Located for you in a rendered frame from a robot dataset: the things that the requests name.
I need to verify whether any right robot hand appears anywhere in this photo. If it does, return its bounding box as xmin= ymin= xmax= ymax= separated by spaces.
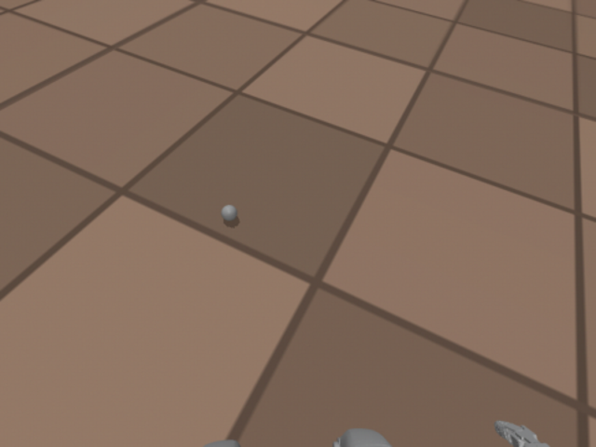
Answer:
xmin=494 ymin=421 xmax=550 ymax=447

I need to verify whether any ball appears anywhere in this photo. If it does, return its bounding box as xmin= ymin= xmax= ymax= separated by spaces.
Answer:
xmin=222 ymin=205 xmax=237 ymax=221

